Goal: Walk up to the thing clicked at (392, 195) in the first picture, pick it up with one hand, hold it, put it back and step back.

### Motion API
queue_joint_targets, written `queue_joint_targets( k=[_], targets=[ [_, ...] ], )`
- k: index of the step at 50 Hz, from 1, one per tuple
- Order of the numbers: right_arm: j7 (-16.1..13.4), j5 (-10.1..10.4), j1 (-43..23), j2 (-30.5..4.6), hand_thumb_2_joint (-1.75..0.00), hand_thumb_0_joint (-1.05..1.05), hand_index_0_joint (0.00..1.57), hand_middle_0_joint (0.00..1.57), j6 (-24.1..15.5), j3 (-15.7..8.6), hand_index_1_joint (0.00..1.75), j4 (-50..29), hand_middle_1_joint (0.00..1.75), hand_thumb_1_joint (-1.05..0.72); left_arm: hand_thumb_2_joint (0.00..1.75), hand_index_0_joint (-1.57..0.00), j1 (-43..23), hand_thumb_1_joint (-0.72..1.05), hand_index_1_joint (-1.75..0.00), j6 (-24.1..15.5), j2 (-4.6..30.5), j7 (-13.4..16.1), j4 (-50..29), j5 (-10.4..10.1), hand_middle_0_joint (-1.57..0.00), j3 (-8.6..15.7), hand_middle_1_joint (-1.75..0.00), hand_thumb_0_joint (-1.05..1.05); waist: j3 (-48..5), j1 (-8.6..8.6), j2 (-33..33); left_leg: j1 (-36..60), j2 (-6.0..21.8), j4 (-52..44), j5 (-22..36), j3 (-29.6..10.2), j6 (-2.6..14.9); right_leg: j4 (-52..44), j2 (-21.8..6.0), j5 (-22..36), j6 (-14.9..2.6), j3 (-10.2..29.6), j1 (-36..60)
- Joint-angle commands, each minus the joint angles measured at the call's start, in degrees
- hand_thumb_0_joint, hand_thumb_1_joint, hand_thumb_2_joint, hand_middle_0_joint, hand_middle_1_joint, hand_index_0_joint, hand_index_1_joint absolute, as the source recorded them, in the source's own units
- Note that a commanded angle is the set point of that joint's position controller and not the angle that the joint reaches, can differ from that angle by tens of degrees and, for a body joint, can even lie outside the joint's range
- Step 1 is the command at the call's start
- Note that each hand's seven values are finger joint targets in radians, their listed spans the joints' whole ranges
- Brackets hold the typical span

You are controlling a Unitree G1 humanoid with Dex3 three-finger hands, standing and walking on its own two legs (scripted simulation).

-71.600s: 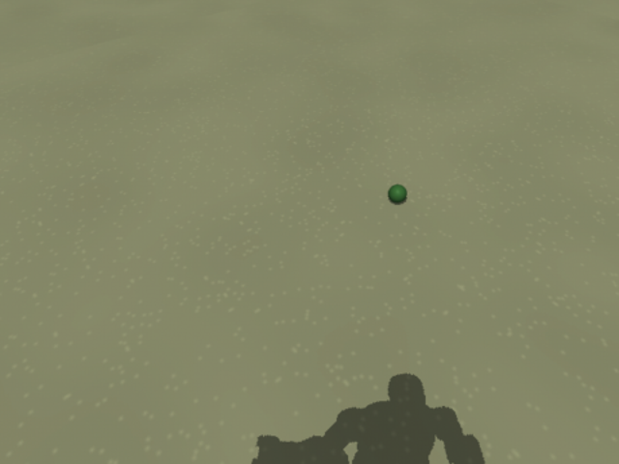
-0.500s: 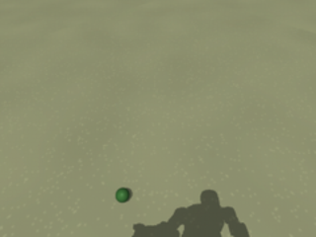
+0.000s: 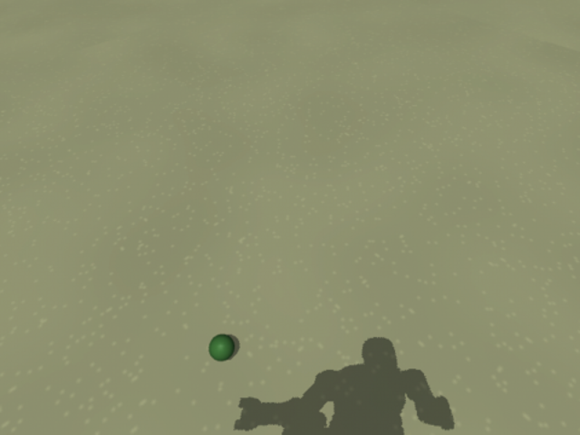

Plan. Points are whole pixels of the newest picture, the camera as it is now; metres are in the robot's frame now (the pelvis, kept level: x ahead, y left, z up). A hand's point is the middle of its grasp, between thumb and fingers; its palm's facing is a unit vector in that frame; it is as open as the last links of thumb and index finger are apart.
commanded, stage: step back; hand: left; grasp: from above
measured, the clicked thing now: (221, 347) +0.52 +0.28 -0.74
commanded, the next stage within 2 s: none
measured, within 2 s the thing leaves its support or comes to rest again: neither
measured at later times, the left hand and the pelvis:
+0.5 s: hand out of the picture +0.04 +0.29 -0.18, palm faces -0.10 -0.92 -0.37, open 7.4 cm; pelvis -0.10 +0.03 -0.02, yaw -4 degrees
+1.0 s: hand out of the picture -0.09 +0.29 -0.16, palm faces -0.01 -0.92 -0.39, open 7.4 cm; pelvis -0.23 +0.02 -0.03, yaw +0 degrees
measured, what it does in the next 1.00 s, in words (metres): walks backwards: right foot, then left foot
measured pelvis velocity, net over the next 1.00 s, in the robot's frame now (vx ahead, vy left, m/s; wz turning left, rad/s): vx -0.23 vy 0.02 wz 0.00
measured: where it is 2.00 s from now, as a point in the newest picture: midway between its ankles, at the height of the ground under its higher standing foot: outside the picture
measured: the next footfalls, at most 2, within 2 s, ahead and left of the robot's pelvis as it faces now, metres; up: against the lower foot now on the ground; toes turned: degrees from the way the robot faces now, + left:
right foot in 0.60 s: -0.11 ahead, -0.11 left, +0.00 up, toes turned -2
left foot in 0.96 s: -0.19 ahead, +0.13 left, +0.00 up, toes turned -3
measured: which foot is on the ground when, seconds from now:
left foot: down 0.00-0.60, up 0.62-0.94, down 0.96-1.00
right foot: down 0.00-0.20, up 0.22-0.58, down 0.60-0.98, up 1.00-1.00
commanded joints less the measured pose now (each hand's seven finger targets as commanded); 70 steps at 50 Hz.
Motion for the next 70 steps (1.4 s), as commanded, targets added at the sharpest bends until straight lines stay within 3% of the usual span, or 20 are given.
queue_joint_targets(
  k=[1, 6, 8, 11, 16, 24, 29, 30, 31, 32, 35, 42, 47, 50, 54, 61, 67, 68, 69, 70],
  targets=[
    [-0.5, 0.2, 0.4, -11.6, -0.90, 0.00, 0.20, 0.20, 0.4, -3.3, 0.30, -5.4, 0.30, -0.90, 0.90, -0.20, -1.6, 0.90, -0.30, -0.5, 16.4, 1.2, -7.2, 0.1, -0.20, 4.3, -0.30, 0.00, -9.0, -0.20, -4.9, -0.9, 0.4, 10.7, 12.3, -0.2, 3.50, 0.1, -11.5, 23.2, -7.42, 10.6, -0.2],
    [0.3, -0.1, 6.9, -11.4, -0.90, 0.00, 0.20, 0.20, 2.0, -4.7, 0.30, -7.5, 0.30, -0.90, 0.90, -0.20, -8.3, 0.90, -0.30, 0.6, 18.1, 1.4, -13.3, 1.8, -0.20, 4.6, -0.30, 0.00, -7.0, -2.85, -12.6, -1.2, -2.5, 23.8, -13.5, -2.3, 4.96, 2.2, -18.2, 17.0, -12.31, 14.4, -12.4],
    [0.2, -0.6, 7.9, -12.8, -0.90, 0.00, 0.20, 0.20, 1.1, -5.3, 0.30, -8.0, 0.30, -0.90, 0.90, -0.20, -8.0, 0.90, -0.30, 1.2, 15.6, 1.4, -14.3, 1.4, -0.20, 3.7, -0.30, 0.00, -5.9, -3.25, -5.6, -4.1, 1.6, 9.1, 9.3, -4.4, 5.73, 13.3, -10.2, 13.0, -6.46, 8.3, -9.3],
    [-0.5, -1.8, 6.0, -20.2, -0.90, 0.00, 0.20, 0.20, -0.2, -6.9, 0.30, -10.4, 0.30, -0.90, 0.90, -0.20, -2.4, 0.90, -0.30, 2.7, 11.5, 2.2, -14.5, 0.8, -0.20, 3.2, -0.30, 0.00, -7.2, -1.36, 9.6, 0.5, 17.7, 0.1, 39.1, -22.4, 14.19, 38.2, 6.7, -26.6, -1.86, 11.2, -18.7],
    [-2.1, -1.6, -0.5, -15.2, -0.90, 0.00, 0.20, 0.20, -0.4, -6.0, 0.30, -14.7, 0.30, -0.90, 0.90, -0.20, 3.0, 0.90, -0.30, 2.9, 13.5, 2.0, -13.7, 0.8, -0.20, 3.8, -0.30, 0.00, -6.7, 1.91, 8.0, 1.7, 12.6, 3.3, 31.2, -13.3, 14.46, 50.2, 6.2, -17.8, -0.63, 13.3, -21.2],
    [-2.2, -1.5, 4.3, -16.4, -0.90, 0.00, 0.20, 0.20, -0.2, -6.4, 0.30, -17.0, 0.30, -0.90, 0.90, -0.20, 2.6, 0.90, -0.30, 1.9, 12.7, 1.0, -17.6, 1.2, -0.20, 4.8, -0.30, 0.00, -8.3, -1.74, 7.6, 5.4, 13.7, 6.4, 28.3, -12.6, 16.21, 30.5, 2.7, -18.6, 1.39, 7.8, -16.4],
    [-1.4, -0.2, 0.8, -15.0, -0.90, 0.00, 0.20, 0.20, 1.3, -5.4, 0.30, -18.1, 0.30, -0.90, 0.90, -0.20, 10.7, 0.90, -0.30, 0.6, 13.4, 0.9, -14.7, 2.3, -0.20, 5.7, -0.30, 0.00, -11.0, 2.20, 5.5, -8.6, 8.0, 14.4, 11.3, -7.5, 8.01, 2.2, 0.0, 2.5, -2.28, 7.0, 2.5],
    [-1.2, 0.1, 1.9, -12.0, -0.90, 0.00, 0.20, 0.20, 1.5, -4.5, 0.30, -18.6, 0.30, -0.90, 0.90, -0.20, 10.0, 0.90, -0.30, 0.2, 18.2, 0.8, -15.8, 2.9, -0.20, 7.1, -0.30, 0.00, -8.8, 1.45, -8.4, -21.2, -0.6, 24.2, -5.2, -4.2, 3.73, -0.2, -10.8, 4.5, -6.23, 24.6, 5.3],
    [-2.2, 0.1, -1.4, -11.6, -0.90, 0.00, 0.20, 0.20, 1.9, -5.0, 0.30, -19.0, 0.30, -0.90, 0.90, -0.20, 6.0, 0.90, -0.30, 0.5, 23.7, 0.7, -17.8, 2.4, -0.20, 7.9, -0.30, 0.00, -5.0, 3.91, -16.2, -19.8, -7.9, 38.6, -24.7, -4.2, 1.80, -4.2, -22.8, 9.5, -17.76, 35.6, -9.0],
    [-2.4, 0.0, -0.5, -13.6, -0.90, 0.00, 0.20, 0.20, 2.2, -5.8, 0.30, -17.8, 0.30, -0.90, 0.90, -0.20, 3.2, 0.90, -0.30, 0.0, 22.2, 0.9, -19.7, 2.5, -0.20, 7.6, -0.30, 0.00, -2.0, 2.62, -12.5, -17.3, -7.0, 47.1, -24.5, -9.7, 1.44, -4.3, -23.6, 12.2, -18.77, 36.8, -14.3],
    [-2.4, 1.1, 4.9, -13.1, -0.90, 0.00, 0.20, 0.20, 1.5, -4.9, 0.30, -15.2, 0.30, -0.90, 0.90, -0.20, -2.6, 0.90, -0.30, 0.2, 15.7, 1.4, -21.1, 2.0, -0.20, 6.1, -0.30, 0.00, -1.0, -1.53, -8.5, -19.6, -9.8, 48.4, -15.8, -9.3, 0.95, 2.0, -11.6, 19.4, -11.22, 17.0, -9.4],
    [-2.2, -0.1, 3.4, -12.3, -0.90, 0.00, 0.20, 0.20, 0.8, -4.3, 0.30, -17.5, 0.30, -0.90, 0.90, -0.20, 6.1, 0.90, -0.30, 0.7, 14.8, 2.2, -21.6, 2.3, -0.20, 5.8, -0.30, 0.00, -7.2, 4.24, -11.0, -20.2, -5.8, 28.4, -19.2, -4.6, -0.21, 7.3, -14.6, 28.8, -13.56, 17.5, 8.6],
    [-1.3, -1.1, 11.3, -12.2, -0.90, 0.00, 0.20, 0.20, 0.1, -5.4, 0.30, -14.7, 0.30, -0.90, 0.90, -0.20, 1.6, 0.90, -0.30, 1.9, 16.1, 1.4, -23.6, 1.2, -0.20, 5.1, -0.30, 0.00, -9.6, -0.97, -9.2, -3.2, -3.5, 1.1, 0.5, 0.5, 2.78, 12.8, -11.2, 18.6, -7.92, 13.5, -1.4],
    [-0.5, -2.1, 6.8, -23.0, -0.90, 0.00, 0.20, 0.20, -0.1, -7.9, 0.30, -17.7, 0.30, -0.90, 0.90, -0.20, -1.7, 0.90, -0.30, 2.0, 14.1, 2.2, -24.4, 1.2, -0.20, 5.2, -0.30, 0.00, -7.3, -3.50, 12.6, -5.0, 21.0, -2.7, 18.7, -29.2, 18.94, 38.5, 5.5, -27.1, -0.66, 9.1, -17.8],
    [-1.7, -1.8, -0.4, -16.3, -0.90, 0.00, 0.20, 0.20, -0.2, -5.8, 0.30, -18.9, 0.30, -0.90, 0.90, -0.20, 5.2, 0.90, -0.30, 2.2, 13.6, 1.9, -20.1, 0.5, -0.20, 5.4, -0.30, 0.00, -3.1, 2.22, 6.3, -6.2, 12.7, 1.1, 23.1, -13.7, 14.56, 52.9, 7.2, -18.5, -1.02, 13.7, -20.5],
    [-1.8, -1.5, 3.8, -15.7, -0.90, 0.00, 0.20, 0.20, -0.1, -6.3, 0.30, -19.5, 0.30, -0.90, 0.90, -0.20, 6.2, 0.90, -0.30, 1.7, 12.6, 0.9, -20.1, 1.4, -0.20, 5.2, -0.30, 0.00, -6.4, -1.32, 8.9, 4.1, 13.7, 3.2, 19.1, -12.6, 16.91, 35.8, 3.7, -18.6, 2.29, 9.1, -18.7],
    [-1.0, -0.7, -0.4, -16.6, -0.90, 0.00, 0.20, 0.20, 2.0, -6.2, 0.30, -21.1, 0.30, -0.90, 0.90, -0.20, 15.9, 0.90, -0.30, 0.7, 12.9, 0.4, -14.7, 2.0, -0.20, 5.5, -0.30, 0.00, -10.0, 3.01, 9.1, -7.7, 8.9, 9.3, 5.9, -8.1, 9.20, 2.8, 1.9, -3.6, -1.63, 2.5, 0.0],
    [-0.8, -0.4, 0.4, -14.2, -0.90, 0.00, 0.20, 0.20, 2.2, -5.5, 0.30, -21.6, 0.30, -0.90, 0.90, -0.20, 15.5, 0.90, -0.30, 0.3, 16.0, 0.3, -15.3, 3.1, -0.20, 6.3, -0.30, 0.00, -6.9, 2.61, 0.3, -18.3, 3.4, 15.8, -5.3, -7.0, 5.74, 0.6, -4.3, -9.1, -3.73, 15.0, 1.3],
    [-1.4, 0.1, -2.5, -11.2, -0.90, 0.00, 0.20, 0.20, 2.0, -5.0, 0.30, -22.7, 0.30, -0.90, 0.90, -0.20, 11.9, 0.90, -0.30, 0.6, 23.0, 0.2, -17.3, 2.8, -0.20, 8.0, -0.30, 0.00, -3.4, 4.34, -15.8, -22.9, -8.0, 29.7, -19.7, -2.9, 1.82, -6.1, -18.1, -10.4, -12.09, 32.3, -8.9],
    [-2.1, -0.4, -3.1, -13.8, -0.90, 0.00, 0.20, 0.20, 2.4, -6.2, 0.30, -22.4, 0.30, -0.90, 0.90, -0.20, 7.2, 0.90, -0.30, 0.4, 25.9, 0.5, -19.5, 3.0, -0.20, 8.2, -0.30, 0.00, 0.8, 4.65, -16.1, -19.5, -6.0, 42.8, -23.2, -9.6, 0.64, -9.4, -25.7, -9.8, -18.19, 40.2, -21.8]
  ],
)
